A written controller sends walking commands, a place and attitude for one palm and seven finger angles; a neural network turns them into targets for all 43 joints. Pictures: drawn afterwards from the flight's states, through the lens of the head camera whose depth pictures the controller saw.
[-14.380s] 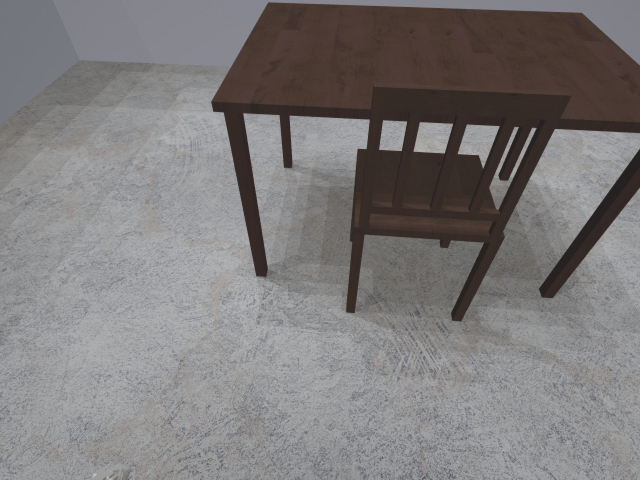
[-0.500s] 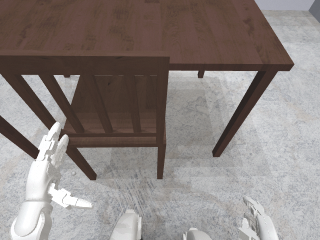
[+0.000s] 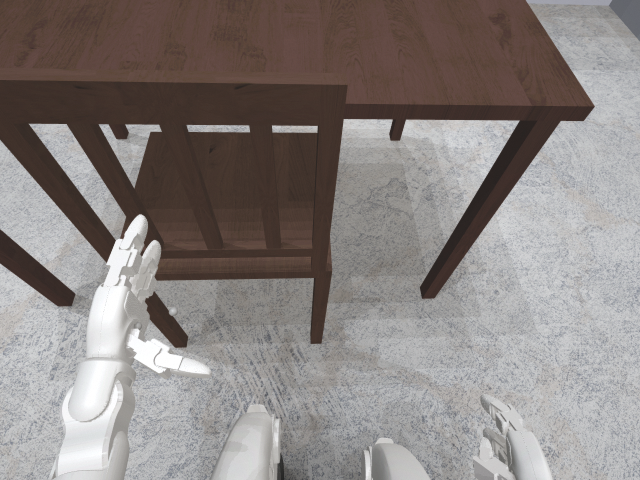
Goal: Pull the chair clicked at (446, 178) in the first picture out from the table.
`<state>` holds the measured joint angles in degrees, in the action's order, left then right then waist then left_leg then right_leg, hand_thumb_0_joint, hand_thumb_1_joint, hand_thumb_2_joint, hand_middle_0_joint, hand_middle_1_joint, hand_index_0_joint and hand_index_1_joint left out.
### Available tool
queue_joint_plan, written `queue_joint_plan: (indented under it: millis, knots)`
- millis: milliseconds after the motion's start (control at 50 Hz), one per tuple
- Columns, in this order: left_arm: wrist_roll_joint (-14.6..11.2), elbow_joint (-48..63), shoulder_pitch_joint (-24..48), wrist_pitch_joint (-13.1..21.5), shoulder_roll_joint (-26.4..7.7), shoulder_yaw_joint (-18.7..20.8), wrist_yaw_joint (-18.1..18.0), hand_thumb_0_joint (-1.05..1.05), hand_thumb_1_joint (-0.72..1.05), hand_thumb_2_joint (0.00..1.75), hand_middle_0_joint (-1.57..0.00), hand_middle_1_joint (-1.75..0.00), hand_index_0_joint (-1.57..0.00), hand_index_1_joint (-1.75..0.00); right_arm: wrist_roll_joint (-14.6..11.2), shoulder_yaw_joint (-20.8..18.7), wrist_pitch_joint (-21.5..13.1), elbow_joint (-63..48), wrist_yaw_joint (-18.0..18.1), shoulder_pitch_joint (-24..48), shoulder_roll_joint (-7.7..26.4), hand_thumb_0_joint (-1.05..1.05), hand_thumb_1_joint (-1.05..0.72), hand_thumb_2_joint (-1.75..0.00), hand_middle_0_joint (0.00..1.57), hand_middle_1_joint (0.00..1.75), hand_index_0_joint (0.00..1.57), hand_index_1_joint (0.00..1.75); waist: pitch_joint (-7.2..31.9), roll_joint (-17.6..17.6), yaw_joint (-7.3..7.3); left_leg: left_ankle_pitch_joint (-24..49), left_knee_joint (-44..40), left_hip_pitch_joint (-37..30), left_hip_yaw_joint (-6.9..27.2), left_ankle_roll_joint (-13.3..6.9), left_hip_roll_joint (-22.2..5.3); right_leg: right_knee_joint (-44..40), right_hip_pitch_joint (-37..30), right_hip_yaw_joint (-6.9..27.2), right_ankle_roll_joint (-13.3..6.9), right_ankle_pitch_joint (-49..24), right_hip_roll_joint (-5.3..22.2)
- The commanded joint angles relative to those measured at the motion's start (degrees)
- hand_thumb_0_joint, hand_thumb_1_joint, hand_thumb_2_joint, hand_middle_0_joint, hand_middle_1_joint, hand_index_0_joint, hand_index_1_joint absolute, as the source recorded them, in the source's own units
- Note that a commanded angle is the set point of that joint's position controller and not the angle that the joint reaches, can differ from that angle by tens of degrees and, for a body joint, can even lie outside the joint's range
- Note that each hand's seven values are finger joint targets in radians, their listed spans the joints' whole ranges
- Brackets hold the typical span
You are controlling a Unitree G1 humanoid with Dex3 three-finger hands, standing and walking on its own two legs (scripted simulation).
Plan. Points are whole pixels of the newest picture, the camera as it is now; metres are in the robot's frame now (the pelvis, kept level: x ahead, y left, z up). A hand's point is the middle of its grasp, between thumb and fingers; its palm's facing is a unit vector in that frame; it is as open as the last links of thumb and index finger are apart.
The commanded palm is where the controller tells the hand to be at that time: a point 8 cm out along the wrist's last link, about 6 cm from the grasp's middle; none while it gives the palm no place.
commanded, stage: aim the fingers beside a spindle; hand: left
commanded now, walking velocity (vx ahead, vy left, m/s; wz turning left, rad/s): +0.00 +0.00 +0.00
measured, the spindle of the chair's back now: (197, 195) +0.49 +0.20 +0.01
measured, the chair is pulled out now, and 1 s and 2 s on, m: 0.00 0.00 0.00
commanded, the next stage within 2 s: none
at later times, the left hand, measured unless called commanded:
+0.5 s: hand (193, 284) +0.35 +0.18 +0.01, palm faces +0.07 -1.00 -0.03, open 16.9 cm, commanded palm +0.32 +0.23 +0.01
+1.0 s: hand (197, 289) +0.34 +0.17 +0.01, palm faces +0.07 -1.00 -0.03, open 17.0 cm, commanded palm +0.32 +0.23 +0.02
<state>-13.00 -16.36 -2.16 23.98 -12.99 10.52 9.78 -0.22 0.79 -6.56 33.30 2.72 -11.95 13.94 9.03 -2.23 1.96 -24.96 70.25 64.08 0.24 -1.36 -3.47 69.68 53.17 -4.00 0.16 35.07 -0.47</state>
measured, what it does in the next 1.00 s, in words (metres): stands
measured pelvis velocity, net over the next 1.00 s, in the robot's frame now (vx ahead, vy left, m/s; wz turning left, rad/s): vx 0.00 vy -0.01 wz -0.01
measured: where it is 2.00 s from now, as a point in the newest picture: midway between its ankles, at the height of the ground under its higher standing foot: outside the picture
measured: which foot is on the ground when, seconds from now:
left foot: down 0.00-1.00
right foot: down 0.00-1.00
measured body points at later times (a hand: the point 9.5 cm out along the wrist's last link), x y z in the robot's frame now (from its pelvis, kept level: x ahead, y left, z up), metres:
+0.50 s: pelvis +0.00 +0.00 -0.01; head +0.10 +0.02 +0.43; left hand +0.34 +0.23 +0.01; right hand +0.15 -0.24 -0.11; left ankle +0.08 +0.11 -0.63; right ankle -0.01 -0.13 -0.63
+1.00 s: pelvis +0.00 -0.01 -0.01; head +0.11 +0.01 +0.42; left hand +0.33 +0.23 +0.02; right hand +0.16 -0.26 -0.12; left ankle +0.08 +0.11 -0.63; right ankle -0.01 -0.13 -0.63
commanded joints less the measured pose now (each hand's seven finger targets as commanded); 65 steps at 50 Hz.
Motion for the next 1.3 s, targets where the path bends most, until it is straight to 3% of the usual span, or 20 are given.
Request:
queue_joint_plan:
  millis: [0,40,160,220,240,300,360,400,460,540,600,660,720,760,820,900,1020,1100,1220,1280]
  knots:
    - [-0.2,12.1,8.1,5.2,-9.8,5.5,-2.2,0.0,-0.5,0.3,-0.06,-0.08,-0.06,-0.08,0.4,-3.7,-2.0,-7.4,0.1,0.6,8.3,0.0,-0.9,-0.9,0.2,0.3,0.2,0.3,18.7,-1.7,-0.7,7.9,-9.6,-23.6,3.3,0.1,1.1,-10.6,1.1,0.4,-1.6,-11.4,-1.2]
    - [0.1,11.7,8.0,5.2,-7.5,3.0,-2.4,0.0,-0.5,0.3,-0.06,-0.08,-0.06,-0.08,0.4,-3.6,-1.6,-7.6,-0.3,0.7,8.1,0.0,-0.9,-0.9,0.2,0.3,0.2,0.3,18.4,-2.3,-0.28,7.9,-9.6,-24.0,3.2,0.2,1.1,-10.5,1.8,0.4,-1.5,-11.5,-1.1]
    - [1.0,6.2,16.7,4.8,-6.3,0.9,-1.8,0.0,-0.5,0.3,-0.06,-0.08,-0.06,-0.08,0.2,-3.6,-0.6,-6.5,-0.1,0.1,8.9,0.0,-0.9,-0.9,0.2,0.3,0.2,0.3,15.6,-0.3,1.87,1.7,-8.5,-20.5,3.9,0.1,1.1,-9.8,6.2,0.4,-1.4,-7.5,-1.2]
    - [1.3,9.0,20.1,5.8,-7.3,0.9,-2.1,0.0,-0.5,0.3,-0.06,-0.08,-0.06,-0.08,0.4,-3.8,-0.8,-6.6,0.0,-0.1,9.0,0.0,-0.9,-0.9,0.2,0.3,0.2,0.3,19.8,-4.3,1.1,3.6,-8.3,-24.0,4.4,0.5,1.0,-8.6,6.9,0.3,-1.8,-8.4,-1.0]
    - [1.4,9.7,19.6,5.8,-5.7,-0.6,-2.4,0.0,-0.5,0.3,-0.06,-0.08,-0.06,-0.08,0.4,-3.8,-0.8,-6.8,-0.1,-0.1,8.8,0.0,-0.9,-0.9,0.2,0.3,0.2,0.3,20.7,-4.3,1.18,4.9,-8.5,-25.7,4.8,0.6,0.9,-8.5,7.2,0.0,-1.8,-9.0,-1.0]
    - [1.7,10.0,17.9,5.8,-7.8,1.6,-4.1,0.0,-0.5,0.3,-0.06,-0.08,-0.06,-0.08,0.8,-3.9,-0.5,-6.6,-0.3,-0.6,9.0,0.0,-0.9,-0.9,0.2,0.3,0.2,0.3,23.6,-3.8,0.27,8.5,-8.1,-26.9,5.2,0.7,0.7,-7.8,6.3,-0.2,-1.9,-11.0,-1.1]
    - [2.7,6.5,20.0,5.2,-6.5,0.8,-5.4,0.0,-0.5,0.3,-0.06,-0.08,-0.06,-0.08,0.8,-3.7,0.5,-6.0,-0.7,-0.5,8.6,0.0,-0.9,-0.9,0.2,0.3,0.2,0.3,20.7,-2.6,1.09,7.2,-7.5,-24.6,5.0,0.7,0.8,-7.6,7.7,-0.2,-1.6,-10.5,-1.1]
    - [3.2,2.5,17.4,4.5,-9.0,4.1,-6.2,0.0,-0.5,0.3,-0.06,-0.08,-0.06,-0.08,0.8,-3.8,1.4,-6.1,-0.9,-0.9,8.9,0.0,-0.9,-0.9,0.2,0.3,0.2,0.3,19.7,-1.2,0.06,6.9,-7.3,-21.8,4.4,0.7,0.9,-7.4,6.8,-0.2,-1.8,-10.4,-1.4]
    - [3.0,2.3,18.7,4.5,-6.0,1.8,-5.9,0.0,-0.5,0.3,-0.06,-0.08,-0.06,-0.08,0.7,-3.8,2.2,-6.7,-1.2,-0.8,8.4,0.0,-0.9,-0.9,0.2,0.3,0.2,0.3,20.7,-0.6,0.57,8.3,-6.4,-21.6,3.4,0.6,1.2,-7.4,5.8,0.2,-1.6,-12.1,-1.2]
    - [2.0,7.0,16.2,5.9,-7.6,2.8,-4.9,0.0,-0.5,0.3,-0.06,-0.08,-0.06,-0.08,0.7,-4.0,2.7,-7.6,-1.4,-0.8,8.3,0.0,-0.9,-0.9,0.2,0.3,0.2,0.3,24.4,-2.8,-0.66,12.9,-6.3,-24.5,2.9,0.6,1.1,-7.6,2.9,0.6,-1.9,-15.9,-1.4]
    - [1.7,10.1,16.7,6.9,-6.9,1.1,-4.6,0.0,-0.5,0.3,-0.06,-0.08,-0.06,-0.08,0.5,-4.0,2.7,-7.5,-1.2,-0.7,8.3,0.0,-0.9,-0.9,0.2,0.3,0.2,0.3,24.3,-2.4,0.64,13.4,-6.2,-25.6,3.3,0.4,0.7,-7.9,3.5,0.6,-1.7,-16.0,-1.5]
    - [1.9,8.7,17.4,6.9,-5.9,-0.1,-4.6,0.0,-0.5,0.3,-0.06,-0.08,-0.06,-0.08,0.5,-3.9,2.6,-6.3,-1.0,-0.8,8.2,0.0,-0.9,-0.9,0.2,0.3,0.2,0.3,21.0,-2.4,1.56,10.8,-6.1,-23.8,3.3,0.3,0.9,-8.3,4.7,0.5,-1.5,-14.2,-1.4]
    - [2.2,3.2,19.0,6.5,-6.8,1.3,-4.5,0.0,-0.5,0.3,-0.06,-0.08,-0.06,-0.08,0.5,-3.8,2.9,-5.4,-0.6,-0.7,8.5,0.0,-0.9,-0.9,0.2,0.3,0.2,0.3,16.8,1.2,2.31,7.1,-5.5,-18.9,3.0,0.0,1.2,-8.5,5.6,0.8,-1.3,-12.3,-1.4]
    - [2.2,2.7,19.6,6.5,-5.5,0.4,-4.2,0.0,-0.5,0.3,-0.06,-0.08,-0.06,-0.08,0.4,-4.0,2.9,-5.7,-0.6,-0.4,8.4,0.0,-0.9,-0.9,0.2,0.3,0.2,0.3,17.4,0.2,2.05,6.3,-5.5,-19.4,2.9,0.0,1.3,-8.4,6.3,0.8,-1.4,-11.4,-1.3]
    - [1.9,4.8,19.0,6.9,-7.3,2.0,-4.0,0.0,-0.5,0.3,-0.06,-0.08,-0.06,-0.08,0.5,-4.0,2.8,-6.3,-0.6,-0.3,8.4,0.0,-0.9,-0.9,0.2,0.3,0.2,0.3,21.7,-1.9,0.6,8.7,-5.4,-21.4,2.6,0.1,1.4,-8.1,4.3,1.2,-1.6,-13.2,-1.2]
    - [2.1,7.8,20.0,7.5,-9.0,2.9,-4.6,0.0,-0.5,0.3,-0.06,-0.08,-0.06,-0.08,0.7,-3.9,2.9,-6.4,-0.6,-0.4,8.3,0.0,-0.9,-0.9,0.2,0.3,0.2,0.3,23.7,-3.7,0.41,11.5,-5.3,-23.6,2.8,0.1,1.2,-7.7,3.6,1.2,-1.7,-15.0,-1.3]
    - [1.6,1.5,17.4,6.0,-9.3,4.7,-4.2,0.0,-0.5,0.3,-0.06,-0.08,-0.06,-0.08,0.4,-3.7,3.5,-6.0,-0.6,-0.5,8.2,0.0,-0.9,-0.9,0.2,0.3,0.2,0.3,19.1,1.1,1.08,8.9,-4.9,-17.9,1.8,-0.2,1.4,-8.7,2.3,1.9,-1.2,-15.2,-1.5]
    - [1.0,-1.7,19.6,5.7,-8.2,3.7,-2.3,0.0,-0.5,0.3,-0.06,-0.08,-0.06,-0.08,0.1,-3.7,3.4,-5.7,-0.3,-0.4,8.5,0.0,-0.9,-0.9,0.2,0.3,0.2,0.3,17.0,1.6,1.78,5.8,-4.2,-15.2,1.5,-0.4,1.6,-9.2,3.5,2.4,-1.2,-12.5,-1.4]
    - [0.0,9.3,19.3,8.7,-10.6,4.6,-1.6,0.0,-0.5,0.3,-0.06,-0.08,-0.06,-0.08,0.4,-4.1,2.2,-6.3,-0.3,-0.4,8.4,0.0,-0.9,-0.9,0.2,0.3,0.2,0.3,26.5,-5.2,-0.03,13.4,-4.7,-24.2,1.9,0.0,1.3,-8.0,1.5,2.2,-1.7,-18.0,-1.3]
    - [0.5,7.8,17.5,8.0,-10.0,4.2,-2.4,0.0,-0.5,0.3,-0.06,-0.08,-0.06,-0.08,0.4,-4.0,2.3,-5.5,-0.3,-0.7,8.2,0.0,-0.9,-0.9,0.2,0.3,0.2,0.3,23.7,-3.0,0.71,13.3,-5.2,-23.4,2.3,0.0,1.1,-8.1,2.1,1.5,-1.4,-17.5,-1.4]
